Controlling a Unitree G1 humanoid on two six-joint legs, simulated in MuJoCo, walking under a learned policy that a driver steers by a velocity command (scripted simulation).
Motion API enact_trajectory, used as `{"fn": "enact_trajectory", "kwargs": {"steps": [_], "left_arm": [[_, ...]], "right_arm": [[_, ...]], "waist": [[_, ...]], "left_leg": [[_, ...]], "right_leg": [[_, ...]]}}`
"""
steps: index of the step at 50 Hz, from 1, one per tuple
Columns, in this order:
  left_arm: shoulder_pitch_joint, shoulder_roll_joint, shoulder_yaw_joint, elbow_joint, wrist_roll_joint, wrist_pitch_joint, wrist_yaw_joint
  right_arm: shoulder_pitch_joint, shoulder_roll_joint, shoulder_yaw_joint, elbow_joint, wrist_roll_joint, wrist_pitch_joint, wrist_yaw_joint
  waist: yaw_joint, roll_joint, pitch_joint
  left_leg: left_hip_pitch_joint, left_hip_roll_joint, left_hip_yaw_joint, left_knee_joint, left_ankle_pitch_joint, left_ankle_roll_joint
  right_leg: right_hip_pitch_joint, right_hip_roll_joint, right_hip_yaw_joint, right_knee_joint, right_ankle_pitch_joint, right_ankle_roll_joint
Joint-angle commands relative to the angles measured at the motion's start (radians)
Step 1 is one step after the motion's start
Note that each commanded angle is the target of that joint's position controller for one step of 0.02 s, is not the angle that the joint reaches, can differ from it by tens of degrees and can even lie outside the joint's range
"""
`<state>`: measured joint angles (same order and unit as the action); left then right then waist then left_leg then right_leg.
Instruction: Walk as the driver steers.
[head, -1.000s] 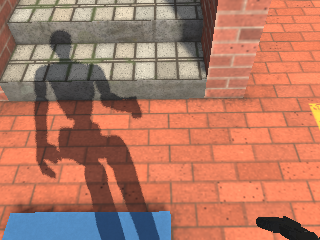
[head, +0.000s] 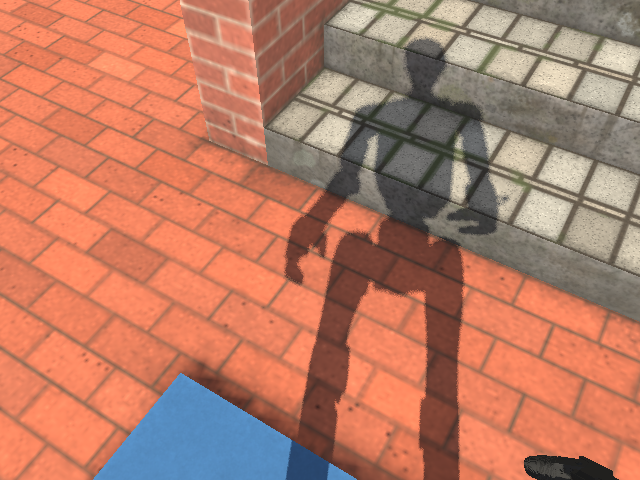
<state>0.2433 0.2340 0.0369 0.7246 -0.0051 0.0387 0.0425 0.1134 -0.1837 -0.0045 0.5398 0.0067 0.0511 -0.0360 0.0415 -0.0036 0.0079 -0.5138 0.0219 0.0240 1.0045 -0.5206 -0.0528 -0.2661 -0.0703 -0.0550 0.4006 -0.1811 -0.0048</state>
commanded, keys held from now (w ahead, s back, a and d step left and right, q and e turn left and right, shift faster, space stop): no key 0.58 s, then w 0.42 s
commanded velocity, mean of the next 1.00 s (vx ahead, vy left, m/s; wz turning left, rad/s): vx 0.11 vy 0.00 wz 0.05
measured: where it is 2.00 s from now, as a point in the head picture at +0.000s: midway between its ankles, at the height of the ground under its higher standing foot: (313, 415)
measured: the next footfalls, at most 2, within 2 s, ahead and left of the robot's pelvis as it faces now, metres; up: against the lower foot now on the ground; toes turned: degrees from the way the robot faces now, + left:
left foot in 0.02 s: +0.03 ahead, +0.13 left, +0.06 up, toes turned +2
right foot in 0.38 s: +0.00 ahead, -0.10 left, +0.00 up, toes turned +2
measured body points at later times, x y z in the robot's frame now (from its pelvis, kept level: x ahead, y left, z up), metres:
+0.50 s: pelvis -0.02 +0.02 -0.01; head -0.02 +0.01 +0.44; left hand +0.06 +0.24 -0.14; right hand +0.09 -0.21 -0.14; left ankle -0.01 +0.13 -0.68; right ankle -0.04 -0.10 -0.75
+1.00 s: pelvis +0.07 +0.06 +0.05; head +0.07 +0.08 +0.50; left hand +0.21 +0.30 -0.07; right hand +0.03 -0.18 -0.09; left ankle -0.01 +0.13 -0.68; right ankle +0.09 -0.10 -0.59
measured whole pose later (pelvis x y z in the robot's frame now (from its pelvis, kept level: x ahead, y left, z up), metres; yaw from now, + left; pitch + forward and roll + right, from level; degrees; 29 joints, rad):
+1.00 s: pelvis +0.07 +0.06 +0.05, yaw +0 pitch +2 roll -1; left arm 0.20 0.22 0.06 0.79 -0.03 -0.06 0.00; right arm 0.47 -0.16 -0.03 0.98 0.00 -0.10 0.00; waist -0.05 -0.04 -0.05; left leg -0.16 -0.04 0.08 0.52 -0.40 0.08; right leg -0.67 -0.05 0.04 1.21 -0.18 -0.06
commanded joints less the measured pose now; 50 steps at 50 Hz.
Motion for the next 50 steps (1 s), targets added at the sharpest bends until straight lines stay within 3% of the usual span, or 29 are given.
{"fn": "enact_trajectory", "kwargs": {"steps": [1, 2, 3, 4, 5, 7, 9, 14, 17, 18, 19, 20, 21, 23, 25, 30, 32, 34, 35, 38, 39, 40, 41, 42, 44, 47, 48, 49, 50], "left_arm": [[0.097, 0.097, 0.026, -0.010, -0.014, -0.016, -0.009], [0.111, 0.056, 0.014, -0.055, 0.021, -0.030, -0.007], [0.000, 0.124, 0.035, -0.066, 0.031, -0.034, -0.008], [-0.055, 0.138, 0.046, -0.077, 0.013, -0.029, -0.016], [-0.048, 0.105, 0.044, -0.060, 0.002, -0.019, -0.019], [0.013, 0.103, 0.052, -0.022, 0.005, 0.002, -0.014], [0.037, 0.078, 0.047, -0.011, 0.002, 0.007, -0.013], [-0.028, 0.015, 0.019, -0.025, -0.010, -0.001, -0.027], [0.071, -0.001, 0.023, 0.019, 0.001, 0.005, -0.045], [0.134, 0.006, 0.024, 0.041, 0.018, 0.006, -0.049], [0.169, 0.053, 0.029, 0.039, 0.033, 0.002, -0.047], [0.132, 0.046, 0.010, 0.013, 0.045, -0.009, -0.047], [0.017, 0.075, 0.022, 0.013, 0.039, -0.020, -0.053], [-0.041, 0.036, 0.020, 0.010, 0.019, -0.026, -0.041], [0.014, 0.051, 0.017, 0.023, 0.025, -0.025, -0.028], [0.145, -0.020, 0.014, 0.082, 0.020, -0.011, -0.016], [0.172, 0.048, 0.034, 0.081, 0.001, -0.011, -0.010], [0.168, 0.082, 0.041, 0.085, -0.004, -0.028, -0.005], [0.149, 0.091, 0.044, 0.081, -0.005, -0.037, -0.004], [0.067, 0.052, 0.029, 0.059, -0.016, -0.043, -0.009], [0.035, 0.027, 0.021, 0.039, -0.022, -0.051, -0.007], [-0.016, -0.006, 0.013, 0.000, -0.034, -0.068, -0.003], [-0.105, 0.033, 0.024, -0.041, -0.033, -0.099, -0.001], [-0.080, 0.032, 0.028, -0.027, -0.038, -0.126, -0.013], [-0.040, 0.020, 0.023, 0.008, -0.021, -0.133, -0.029], [-0.033, 0.028, 0.034, 0.012, -0.026, -0.112, -0.043], [-0.071, 0.025, 0.030, 0.009, -0.022, -0.111, -0.045], [-0.095, 0.014, 0.028, -0.011, -0.025, -0.109, -0.048], [-0.141, 0.028, 0.028, -0.021, -0.019, -0.111, -0.048]], "right_arm": [[0.110, -0.115, -0.038, -0.042, -0.008, -0.014, 0.008], [0.077, -0.230, -0.065, -0.054, -0.030, -0.010, 0.006], [0.109, -0.147, -0.044, -0.062, -0.060, -0.021, 0.010], [0.105, -0.128, -0.037, -0.045, -0.063, -0.043, 0.013], [0.088, -0.140, -0.046, -0.025, -0.047, -0.061, 0.013], [0.028, -0.132, -0.053, -0.010, -0.014, -0.075, 0.009], [-0.004, -0.094, -0.046, 0.006, -0.009, -0.069, 0.011], [0.049, -0.103, -0.061, 0.061, -0.005, -0.047, -0.019], [0.054, -0.083, -0.054, 0.089, -0.005, -0.035, -0.031], [0.072, -0.038, -0.040, 0.104, -0.019, -0.039, -0.025], [0.062, 0.031, -0.018, 0.103, -0.035, -0.050, -0.014], [0.116, 0.052, -0.009, 0.120, -0.018, -0.055, 0.000], [0.189, 0.003, -0.016, 0.109, 0.002, -0.057, 0.003], [0.052, -0.094, -0.047, 0.129, -0.022, -0.041, -0.016], [0.023, -0.065, -0.044, 0.148, -0.022, -0.033, -0.028], [0.105, -0.008, -0.036, 0.234, -0.016, -0.048, -0.022], [0.100, -0.036, -0.050, 0.247, -0.003, -0.057, -0.023], [0.075, -0.027, -0.051, 0.242, 0.020, -0.083, -0.016], [0.068, -0.033, -0.053, 0.247, 0.022, -0.096, -0.009], [0.179, -0.017, -0.056, 0.306, 0.013, -0.118, 0.014], [0.277, -0.075, -0.077, 0.344, 0.002, -0.121, 0.019], [0.365, -0.185, -0.108, 0.352, -0.006, -0.134, 0.019], [0.449, -0.227, -0.110, 0.342, -0.018, -0.158, 0.019], [0.372, -0.189, -0.089, 0.329, -0.021, -0.176, 0.019], [0.326, -0.124, -0.067, 0.342, -0.008, -0.182, 0.029], [0.338, -0.055, -0.034, 0.386, -0.010, -0.169, 0.045], [0.373, -0.038, -0.029, 0.401, 0.000, -0.166, 0.044], [0.379, -0.072, -0.032, 0.407, -0.003, -0.167, 0.036], [0.387, -0.079, -0.033, 0.413, 0.001, -0.168, 0.027]], "waist": [[-0.048, -0.149, -0.104], [0.003, 0.261, -0.156], [-0.089, 0.266, -0.183], [-0.102, 0.233, -0.128], [-0.083, 0.228, -0.103], [-0.048, 0.193, -0.064], [-0.020, 0.151, -0.071], [-0.063, 0.125, -0.111], [-0.027, 0.097, -0.084], [-0.023, 0.074, -0.092], [-0.022, -0.068, -0.088], [-0.063, -0.167, -0.092], [-0.131, -0.231, -0.103], [-0.067, -0.157, 0.048], [-0.046, -0.018, 0.071], [-0.043, -0.037, -0.014], [-0.025, -0.099, 0.029], [-0.041, -0.190, 0.098], [-0.046, -0.198, 0.121], [-0.125, -0.148, 0.087], [-0.158, -0.057, 0.065], [-0.189, 0.184, 0.051], [-0.240, 0.280, 0.005], [-0.176, 0.186, 0.036], [-0.108, 0.041, 0.075], [-0.063, 0.089, 0.079], [-0.082, 0.053, 0.081], [-0.069, 0.093, 0.087], [-0.080, 0.060, 0.101]], "left_leg": [[0.262, 0.008, -0.060, -0.365, 0.314, 0.101], [0.283, 0.212, -0.351, -0.399, 0.566, 0.256], [0.204, 0.313, -0.502, -0.496, 0.565, 0.398], [0.178, 0.314, -0.495, -0.508, 0.564, 0.422], [0.173, 0.284, -0.445, -0.490, 0.591, 0.396], [0.148, 0.241, -0.358, -0.459, 0.629, 0.329], [0.119, 0.204, -0.286, -0.443, 0.662, 0.302], [0.170, 0.159, -0.232, -0.369, 0.517, 0.302], [0.039, 0.104, -0.199, -0.293, 0.249, 0.260], [-0.041, 0.079, -0.182, -0.212, 0.151, 0.215], [-0.173, 0.016, -0.116, -0.003, -0.013, 0.137], [-0.179, -0.010, -0.061, 0.200, -0.232, 0.066], [-0.012, 0.046, -0.055, 0.074, -0.090, 0.037], [0.032, 0.030, -0.057, -0.101, 0.143, 0.064], [0.057, 0.022, -0.074, -0.160, 0.190, 0.104], [0.036, 0.003, -0.066, -0.141, 0.052, 0.127], [-0.083, -0.049, 0.013, -0.041, -0.189, 0.130], [-0.182, -0.039, 0.071, 0.091, -0.094, 0.133], [-0.189, -0.024, 0.069, 0.095, -0.079, 0.146], [0.113, -0.052, 0.089, -0.137, -0.113, 0.197], [0.256, -0.022, -0.040, -0.262, -0.162, 0.234], [0.360, 0.167, -0.504, -0.538, -0.411, 0.353], [0.479, 0.348, -1.016, -0.803, -0.399, 0.477], [0.490, 0.386, -1.023, -0.793, -0.264, 0.454], [0.435, 0.336, -0.717, -0.693, -0.041, 0.372], [0.377, 0.212, -0.394, -0.775, 0.173, 0.273], [0.417, 0.171, -0.298, -0.802, 0.296, 0.242], [0.421, 0.182, -0.295, -0.832, 0.356, 0.252], [0.446, 0.172, -0.256, -0.853, 0.430, 0.247]], "right_leg": [[0.016, -0.133, 0.106, 0.004, 0.318, -0.122], [-0.129, 0.009, -0.025, 0.132, -0.064, -0.001], [-0.142, 0.043, 0.059, 0.241, -0.370, 0.044], [-0.191, 0.045, 0.109, 0.413, -0.441, 0.058], [-0.236, 0.055, 0.118, 0.546, -0.457, 0.079], [-0.258, 0.042, 0.137, 0.651, -0.383, 0.110], [-0.203, 0.057, 0.109, 0.643, -0.314, 0.122], [-0.051, 0.061, 0.084, 0.193, -0.149, 0.094], [0.178, 0.100, 0.021, -0.101, 0.100, 0.047], [0.273, 0.073, 0.043, -0.054, 0.145, 0.027], [0.330, -0.056, 0.188, -0.002, 0.386, -0.028], [0.258, -0.195, 0.243, 0.037, 0.674, -0.125], [0.055, -0.264, 0.330, -0.033, 0.373, -0.240], [-0.085, -0.099, 0.228, -0.108, -0.034, -0.129], [-0.078, -0.033, 0.158, -0.093, -0.103, -0.043], [0.020, -0.012, 0.137, -0.063, -0.146, -0.045], [0.029, -0.085, 0.267, -0.135, -0.515, -0.124], [0.044, -0.227, 0.458, -0.245, -0.711, -0.204], [0.022, -0.243, 0.471, -0.256, -0.702, -0.215], [-0.147, -0.143, 0.290, -0.160, -0.550, -0.152], [-0.261, -0.055, 0.191, -0.003, -0.421, -0.109], [-0.439, 0.101, 0.026, 0.366, -0.219, -0.024], [-0.609, 0.156, 0.180, 0.708, -0.350, -0.017], [-0.702, 0.124, 0.295, 0.878, -0.290, -0.038], [-0.732, 0.051, 0.220, 0.966, -0.160, -0.060], [-0.616, -0.005, 0.144, 0.890, -0.018, -0.059], [-0.618, -0.012, 0.111, 0.851, 0.001, -0.068], [-0.609, -0.012, 0.102, 0.774, 0.050, -0.053], [-0.614, -0.017, 0.089, 0.703, 0.087, -0.040]]}}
